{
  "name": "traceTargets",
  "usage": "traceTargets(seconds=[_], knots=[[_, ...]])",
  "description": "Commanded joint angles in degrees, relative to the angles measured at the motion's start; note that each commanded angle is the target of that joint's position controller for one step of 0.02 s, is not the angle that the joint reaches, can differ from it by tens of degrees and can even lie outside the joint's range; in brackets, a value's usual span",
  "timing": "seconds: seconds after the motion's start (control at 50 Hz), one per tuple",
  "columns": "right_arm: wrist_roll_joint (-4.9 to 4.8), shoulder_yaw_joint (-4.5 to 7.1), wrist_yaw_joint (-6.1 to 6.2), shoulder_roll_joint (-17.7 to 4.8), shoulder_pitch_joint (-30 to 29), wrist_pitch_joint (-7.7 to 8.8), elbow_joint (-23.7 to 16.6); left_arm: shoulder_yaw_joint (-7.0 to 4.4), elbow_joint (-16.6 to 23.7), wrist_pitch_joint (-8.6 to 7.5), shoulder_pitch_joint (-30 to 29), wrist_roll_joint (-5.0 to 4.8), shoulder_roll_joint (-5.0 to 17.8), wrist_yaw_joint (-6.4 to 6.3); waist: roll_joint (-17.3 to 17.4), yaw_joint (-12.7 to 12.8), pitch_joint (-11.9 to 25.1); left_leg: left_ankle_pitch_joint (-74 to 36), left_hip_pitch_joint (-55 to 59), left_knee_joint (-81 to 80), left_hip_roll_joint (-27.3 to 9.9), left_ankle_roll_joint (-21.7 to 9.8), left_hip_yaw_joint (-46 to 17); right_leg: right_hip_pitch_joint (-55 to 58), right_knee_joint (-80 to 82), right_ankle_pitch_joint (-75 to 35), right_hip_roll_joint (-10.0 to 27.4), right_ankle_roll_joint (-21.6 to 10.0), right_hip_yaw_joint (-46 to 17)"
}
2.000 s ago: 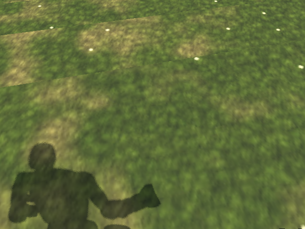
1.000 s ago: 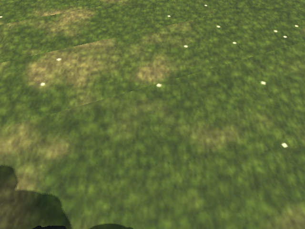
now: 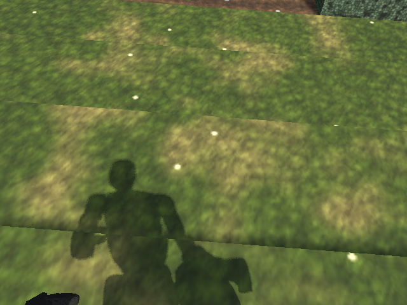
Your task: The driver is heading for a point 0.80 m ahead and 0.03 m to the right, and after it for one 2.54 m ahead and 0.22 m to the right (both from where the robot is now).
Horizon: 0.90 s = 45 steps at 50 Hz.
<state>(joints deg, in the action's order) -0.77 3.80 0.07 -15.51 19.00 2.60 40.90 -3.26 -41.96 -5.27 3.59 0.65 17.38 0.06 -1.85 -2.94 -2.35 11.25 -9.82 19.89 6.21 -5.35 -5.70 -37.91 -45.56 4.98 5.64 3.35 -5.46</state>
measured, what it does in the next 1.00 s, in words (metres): walks ahead: right foot, then left foot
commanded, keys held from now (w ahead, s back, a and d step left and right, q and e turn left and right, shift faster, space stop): w+q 0.22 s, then w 0.44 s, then w+e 0.34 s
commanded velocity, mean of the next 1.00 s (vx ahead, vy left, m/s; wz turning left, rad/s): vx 0.50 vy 0.00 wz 0.17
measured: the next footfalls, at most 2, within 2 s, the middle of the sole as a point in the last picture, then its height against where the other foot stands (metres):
right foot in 0.18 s outside the picture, level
left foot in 0.68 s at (140, 295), level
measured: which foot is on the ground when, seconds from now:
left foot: down 0.00-0.20, up 0.22-0.66, down 0.68-1.00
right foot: up 0.00-0.16, down 0.18-0.70, up 0.72-1.00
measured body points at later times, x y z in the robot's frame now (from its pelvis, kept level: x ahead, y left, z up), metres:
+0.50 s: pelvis +0.27 -0.04 +0.00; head +0.30 -0.03 +0.45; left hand +0.22 +0.24 -0.13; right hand +0.51 -0.24 -0.09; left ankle +0.36 +0.15 -0.69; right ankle +0.26 -0.15 -0.75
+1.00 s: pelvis +0.51 +0.08 +0.00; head +0.52 +0.09 +0.45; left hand +0.60 +0.37 -0.12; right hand +0.60 -0.19 -0.12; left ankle +0.46 +0.16 -0.75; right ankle +0.64 -0.08 -0.67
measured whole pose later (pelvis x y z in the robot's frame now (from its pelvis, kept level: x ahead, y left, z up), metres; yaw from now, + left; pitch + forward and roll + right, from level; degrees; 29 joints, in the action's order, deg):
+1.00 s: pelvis +0.51 +0.08 +0.00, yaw +7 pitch +0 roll +2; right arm 1.4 4.6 -0.7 -14.4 19.1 5.4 45.8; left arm -4.5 -46.9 -1.0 11.5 -0.9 17.8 0.4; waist -3.4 -2.3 -0.6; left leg 13.2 -5.0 17.8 1.8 -2.8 9.4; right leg -38.9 -56.5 1.5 5.2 0.0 -5.3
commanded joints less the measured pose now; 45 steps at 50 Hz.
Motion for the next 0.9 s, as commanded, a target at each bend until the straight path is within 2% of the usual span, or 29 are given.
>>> traceTargets(seconds=[0.02,0.08,0.14,0.16,0.18,0.2,0.22,0.24,0.26,0.28,0.3,0.32,0.36,0.38,0.44,0.5,0.6,0.64,0.66,0.68,0.7,0.72,0.74,0.76,0.78,0.8,0.84,0.86,0.9], knots=[[-0.13,2.88,1.04,-10.24,0.07,0.24,-3.54,-0.13,4.40,-0.79,-4.95,-0.36,2.29,0.45,6.55,-0.47,2.37,-11.61,-5.35,-4.99,-10.54,-7.33,-8.23,8.27,10.67,-10.56,-4.60,0.66,3.49],[-0.61,2.88,1.19,-9.83,2.27,-0.14,-2.59,-0.75,5.54,-1.32,-6.70,-1.04,4.20,1.04,7.43,-0.79,2.28,-7.07,-2.09,-1.56,-12.54,-6.58,-13.11,9.98,15.13,-9.35,-5.43,-0.40,1.47],[-0.64,2.99,1.52,-9.44,1.65,-0.67,-2.75,-1.84,5.20,-2.07,-3.59,-1.21,6.25,1.38,9.52,1.51,2.49,-7.29,1.81,3.76,-14.27,-5.67,-18.17,13.29,17.36,-2.03,-5.52,-2.79,0.87],[-0.61,2.70,1.54,-8.47,0.74,-0.93,-3.22,-2.44,3.98,-2.39,0.90,-1.07,6.84,1.26,9.65,3.97,4.25,-9.11,1.65,7.47,-12.61,-4.51,-17.71,19.17,19.84,-2.42,-5.88,-4.15,2.04],[-0.32,1.69,1.35,-5.84,0.44,-0.87,-4.01,-3.24,3.08,-2.73,7.21,-0.19,8.72,1.01,7.57,6.99,9.95,-8.87,-1.41,17.53,-9.49,-2.52,-14.87,30.85,19.24,-2.02,-1.51,-6.78,-1.09],[0.73,0.48,1.41,-2.26,4.84,-0.75,-4.71,-4.05,2.54,-2.49,15.24,0.20,12.25,0.74,-2.57,7.59,18.61,7.54,-12.43,35.15,-3.57,0.58,-8.66,48.10,17.70,0.54,9.70,-11.31,-14.19],[-1.64,0.07,1.37,-2.37,11.06,-0.31,-6.18,-4.53,0.27,-1.47,18.35,-0.42,14.15,1.24,-21.54,4.88,22.18,24.57,-30.99,50.96,-0.46,3.05,-4.42,58.35,26.46,20.52,19.46,-19.15,-41.95],[-2.05,1.20,1.48,-8.06,8.68,-0.33,-4.02,-3.16,1.49,-1.27,15.95,-1.43,8.17,1.36,-11.14,6.55,14.82,20.54,-36.25,56.90,-4.38,3.77,-6.15,53.27,29.82,32.98,17.35,-17.48,-41.03],[-1.42,1.63,1.38,-9.54,2.26,-0.60,-4.80,-2.34,1.56,-0.78,13.72,-1.22,5.67,1.14,-5.53,7.55,8.00,15.21,-36.91,57.64,-5.99,3.93,-3.89,45.89,30.06,29.96,14.81,-15.12,-31.32],[-0.58,1.50,1.35,-8.65,-0.97,-0.73,-5.30,-1.83,1.52,-0.57,11.59,-0.45,4.82,1.25,-1.34,6.65,3.94,11.56,-34.67,55.53,-7.57,3.85,-3.02,38.20,30.71,22.03,12.16,-14.41,-24.23],[-0.02,1.63,1.19,-7.79,-2.41,-0.58,-5.78,-1.51,0.95,-0.52,10.16,-0.03,3.78,1.24,-1.87,5.41,1.82,9.14,-33.08,51.99,-8.99,3.67,-3.44,33.61,31.63,16.70,9.74,-14.41,-19.27],[-0.39,1.44,0.87,-6.64,-1.64,-0.50,-5.64,-1.26,0.56,-0.66,9.61,0.34,3.24,1.16,-3.52,4.03,1.45,7.89,-30.10,49.52,-10.16,3.53,-3.03,30.60,32.69,12.62,7.92,-14.10,-15.23],[-0.68,1.03,0.48,-4.85,-0.74,-0.56,-5.18,-1.31,-0.54,-1.07,10.36,-0.22,2.86,1.23,-4.43,3.25,1.93,7.44,-28.30,44.86,-10.56,3.87,-1.54,29.30,34.24,6.73,6.75,-15.29,-10.82],[-0.45,0.74,0.40,-4.29,-2.04,-0.54,-5.63,-1.59,-1.08,-1.24,10.86,-0.47,3.84,1.23,-3.90,3.28,1.56,6.48,-29.09,41.80,-10.93,4.16,-1.00,29.34,35.08,3.88,7.20,-16.13,-9.53],[0.26,-0.32,-0.01,-2.93,-6.91,0.08,-6.79,-2.32,-2.34,-1.02,11.90,-0.97,6.55,0.98,-1.72,4.42,1.28,-1.05,-29.38,30.52,-12.47,4.78,1.04,30.38,36.54,-1.98,7.62,-16.63,-5.40],[-0.01,-1.04,-0.83,-2.13,-11.89,0.91,-7.44,-2.36,-3.55,-0.24,13.43,-1.64,7.67,0.74,-2.22,6.46,0.45,-8.67,-24.84,20.02,-11.39,5.03,3.76,29.32,36.16,-4.90,5.88,-15.11,-0.26],[-0.42,-0.72,-1.85,-3.56,-17.79,1.43,-9.61,-2.52,-6.91,1.43,18.73,-2.38,9.41,0.72,-2.79,7.89,-1.32,-7.30,-22.35,11.76,-9.26,3.60,5.60,34.90,33.16,-6.68,8.85,-13.85,-0.45],[-0.27,0.31,-2.24,-5.35,-14.15,1.85,-9.16,-2.66,-7.57,2.24,17.88,-2.58,10.52,0.22,-2.72,4.50,0.85,-7.39,-15.37,8.06,-7.54,1.71,6.97,36.95,28.42,-16.30,9.00,-12.32,0.73],[-0.01,1.47,-2.02,-6.89,-8.47,1.75,-7.44,-2.22,-7.76,2.56,17.49,-2.42,9.65,0.09,-2.23,1.30,4.63,-8.03,-6.38,6.97,-6.28,0.15,8.21,35.94,21.12,-23.64,6.52,-10.80,3.28],[0.48,2.87,-1.45,-10.12,0.70,1.67,-5.64,-1.14,-7.02,2.45,17.25,-1.70,7.20,0.06,-0.02,-2.85,11.78,-8.71,8.70,9.26,-11.62,-2.78,2.57,28.61,8.26,-18.51,3.90,-8.66,5.23],[1.28,4.15,-1.00,-15.68,6.34,1.29,-5.47,0.79,-5.23,1.41,21.10,-0.78,1.74,0.38,11.80,-3.14,19.59,0.54,28.42,6.84,-25.69,-10.93,-19.52,7.21,-13.71,3.51,-4.59,-4.38,8.36],[0.60,3.37,-1.18,-12.83,7.95,1.14,-4.83,0.69,-5.27,0.39,20.60,-1.40,3.01,0.45,16.36,-3.78,22.40,8.43,29.47,-1.09,-29.58,-12.89,-33.09,-1.58,-23.52,27.79,-6.93,-4.58,1.48],[0.48,2.23,-1.26,-9.77,5.41,1.23,-4.48,-0.97,-4.49,0.09,17.19,-3.06,7.92,0.61,12.22,-3.41,14.57,9.30,23.29,-2.03,-28.00,-10.06,-26.29,-5.74,-27.64,25.04,-3.94,-5.14,-0.77],[0.67,1.66,-1.37,-8.13,1.80,1.40,-4.84,-1.12,-3.98,0.18,14.59,-3.27,7.96,0.55,9.77,-1.89,9.80,4.56,16.29,-2.85,-25.88,-8.47,-18.60,-5.06,-26.69,20.62,-1.77,-5.35,0.25],[0.97,1.23,-1.54,-6.65,-1.85,1.66,-4.81,-1.39,-4.26,0.65,13.88,-2.47,7.55,0.19,7.65,-0.03,6.52,-1.29,9.65,-4.68,-23.74,-7.41,-12.80,-2.43,-23.25,16.72,-0.26,-4.94,0.12],[1.17,0.89,-1.66,-5.07,-4.44,2.18,-4.77,-1.66,-4.91,1.55,15.15,-2.13,6.62,-0.08,8.68,2.01,5.06,-4.84,5.23,-6.34,-21.95,-6.45,-8.09,0.96,-20.33,13.96,1.34,-4.51,-0.50],[1.45,1.08,-1.72,-4.22,-6.53,3.12,-3.88,-1.38,-5.69,3.26,16.80,-2.31,4.04,-0.32,8.09,3.74,3.88,-7.70,0.28,-9.49,-21.07,-6.48,-3.49,5.17,-17.81,11.15,1.71,-3.63,-0.51],[1.55,1.41,-1.51,-4.72,-6.45,3.44,-2.88,-1.53,-5.11,3.86,15.32,-2.42,3.93,-0.67,7.06,3.73,2.50,-8.92,-0.64,-11.01,-20.87,-6.64,-1.28,4.20,-16.30,9.27,1.74,-3.59,-0.83],[2.16,2.36,-0.89,-6.58,-4.71,3.60,-0.72,-1.17,-3.68,4.10,12.96,-1.20,2.15,-0.60,5.75,3.67,2.61,-17.41,0.67,-10.61,-20.62,-7.19,3.06,2.78,-12.93,3.55,1.21,-3.01,-0.97]])
Velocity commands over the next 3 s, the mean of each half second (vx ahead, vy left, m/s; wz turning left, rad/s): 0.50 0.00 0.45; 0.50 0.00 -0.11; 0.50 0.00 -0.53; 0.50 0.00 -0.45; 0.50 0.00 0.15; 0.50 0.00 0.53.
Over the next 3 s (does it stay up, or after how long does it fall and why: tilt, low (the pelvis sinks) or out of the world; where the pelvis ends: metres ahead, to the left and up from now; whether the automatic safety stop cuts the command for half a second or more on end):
stays up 1.62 -0.19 -0.33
